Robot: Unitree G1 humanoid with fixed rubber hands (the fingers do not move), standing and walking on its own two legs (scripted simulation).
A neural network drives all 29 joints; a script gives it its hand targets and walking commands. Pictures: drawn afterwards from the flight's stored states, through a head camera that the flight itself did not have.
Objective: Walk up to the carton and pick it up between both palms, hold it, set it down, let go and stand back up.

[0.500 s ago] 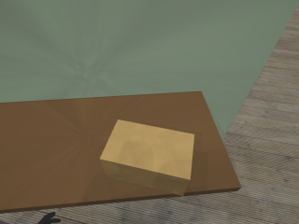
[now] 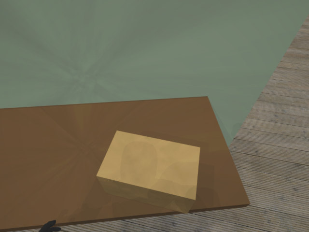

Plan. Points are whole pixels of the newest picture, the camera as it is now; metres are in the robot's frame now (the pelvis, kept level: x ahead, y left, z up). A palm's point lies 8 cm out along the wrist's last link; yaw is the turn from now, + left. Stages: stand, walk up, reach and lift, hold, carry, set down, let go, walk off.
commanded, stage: walk up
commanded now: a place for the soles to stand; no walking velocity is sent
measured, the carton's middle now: (151, 171) +0.33 +0.03 -0.14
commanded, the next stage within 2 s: reach and lift in 0.72 s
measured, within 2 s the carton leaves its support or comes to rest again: neither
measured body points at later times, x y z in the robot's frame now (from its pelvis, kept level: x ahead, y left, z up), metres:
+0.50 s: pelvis +0.00 -0.01 +0.00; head +0.01 -0.01 +0.45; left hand +0.10 +0.32 -0.11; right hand +0.07 -0.34 -0.11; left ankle -0.01 +0.15 -0.74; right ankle -0.03 -0.12 -0.74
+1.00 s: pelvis -0.03 +0.01 -0.02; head +0.00 +0.02 +0.42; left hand +0.19 +0.28 -0.10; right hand +0.13 -0.32 -0.09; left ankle -0.01 +0.15 -0.74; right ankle -0.03 -0.12 -0.74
